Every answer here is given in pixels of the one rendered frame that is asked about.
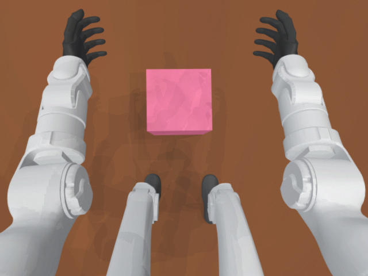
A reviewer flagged left robot thigh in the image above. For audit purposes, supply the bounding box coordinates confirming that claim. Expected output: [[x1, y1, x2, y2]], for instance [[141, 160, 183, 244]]
[[106, 189, 159, 276]]

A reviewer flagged left robot upper arm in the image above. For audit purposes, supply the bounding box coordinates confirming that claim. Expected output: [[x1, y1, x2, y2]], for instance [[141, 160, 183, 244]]
[[0, 162, 93, 276]]

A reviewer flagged right robot upper arm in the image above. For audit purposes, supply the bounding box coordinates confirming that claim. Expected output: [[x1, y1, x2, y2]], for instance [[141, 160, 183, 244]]
[[281, 157, 368, 276]]

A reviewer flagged robot left hand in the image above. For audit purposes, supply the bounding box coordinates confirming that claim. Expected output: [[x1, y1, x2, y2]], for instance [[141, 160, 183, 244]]
[[62, 9, 107, 68]]

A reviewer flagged carton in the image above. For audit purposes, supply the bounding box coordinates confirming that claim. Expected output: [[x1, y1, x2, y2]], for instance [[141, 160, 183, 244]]
[[146, 69, 212, 135]]

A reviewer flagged robot thigh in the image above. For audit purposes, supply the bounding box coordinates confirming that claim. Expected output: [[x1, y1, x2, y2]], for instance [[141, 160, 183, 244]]
[[208, 189, 264, 276], [106, 189, 159, 276]]

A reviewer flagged right robot thigh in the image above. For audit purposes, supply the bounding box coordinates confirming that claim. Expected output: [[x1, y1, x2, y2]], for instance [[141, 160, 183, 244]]
[[208, 189, 264, 276]]

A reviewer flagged robot left forearm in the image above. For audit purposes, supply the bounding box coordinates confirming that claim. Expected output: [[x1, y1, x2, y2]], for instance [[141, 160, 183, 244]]
[[7, 55, 93, 215]]

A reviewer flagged robot right hand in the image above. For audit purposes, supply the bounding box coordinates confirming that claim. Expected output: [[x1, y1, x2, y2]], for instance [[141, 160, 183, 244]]
[[253, 10, 298, 69]]

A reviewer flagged robot right forearm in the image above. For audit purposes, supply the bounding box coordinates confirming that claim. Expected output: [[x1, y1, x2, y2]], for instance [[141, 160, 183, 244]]
[[271, 55, 365, 204]]

